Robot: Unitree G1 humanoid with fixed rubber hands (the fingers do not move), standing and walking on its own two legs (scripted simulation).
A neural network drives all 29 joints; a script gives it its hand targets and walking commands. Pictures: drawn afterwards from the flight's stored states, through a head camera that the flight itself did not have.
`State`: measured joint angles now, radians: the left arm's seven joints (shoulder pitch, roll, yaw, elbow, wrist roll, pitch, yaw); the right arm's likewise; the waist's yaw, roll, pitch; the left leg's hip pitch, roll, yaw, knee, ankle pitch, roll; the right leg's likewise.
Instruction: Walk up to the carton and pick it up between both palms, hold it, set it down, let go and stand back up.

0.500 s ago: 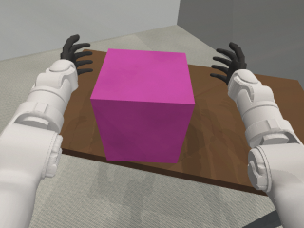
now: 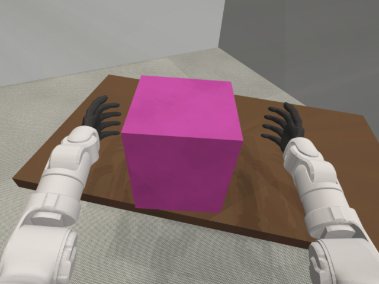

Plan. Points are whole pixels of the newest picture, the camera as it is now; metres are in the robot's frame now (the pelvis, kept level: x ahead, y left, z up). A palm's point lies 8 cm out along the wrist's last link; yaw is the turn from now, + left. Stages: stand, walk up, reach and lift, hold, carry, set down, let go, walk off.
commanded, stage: set down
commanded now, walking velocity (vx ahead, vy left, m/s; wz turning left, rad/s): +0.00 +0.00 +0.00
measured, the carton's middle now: (182, 146) +0.44 -0.01 +0.08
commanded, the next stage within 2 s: none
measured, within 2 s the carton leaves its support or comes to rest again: neither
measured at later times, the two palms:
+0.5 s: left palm (84, 170) +0.36 +0.19 +0.09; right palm (289, 180) +0.32 -0.23 +0.09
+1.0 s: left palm (79, 200) +0.31 +0.20 +0.07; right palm (289, 205) +0.28 -0.22 +0.07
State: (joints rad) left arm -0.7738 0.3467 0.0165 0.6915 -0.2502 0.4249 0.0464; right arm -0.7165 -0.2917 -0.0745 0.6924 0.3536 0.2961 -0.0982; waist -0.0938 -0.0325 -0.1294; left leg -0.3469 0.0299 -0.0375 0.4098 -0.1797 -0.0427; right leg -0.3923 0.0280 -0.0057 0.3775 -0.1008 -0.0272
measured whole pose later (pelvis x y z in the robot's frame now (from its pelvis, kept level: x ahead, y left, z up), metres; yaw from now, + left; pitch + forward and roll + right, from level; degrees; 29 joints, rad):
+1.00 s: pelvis +0.01 +0.01 +0.00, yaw -1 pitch -1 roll +1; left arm -0.13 0.26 -0.02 0.19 -0.26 0.31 0.06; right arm -0.07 -0.20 -0.09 0.18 0.24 0.24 -0.06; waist -0.01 -0.02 -0.03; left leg -0.14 0.01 -0.01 0.36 -0.19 -0.03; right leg -0.22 0.02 0.03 0.38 -0.13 -0.01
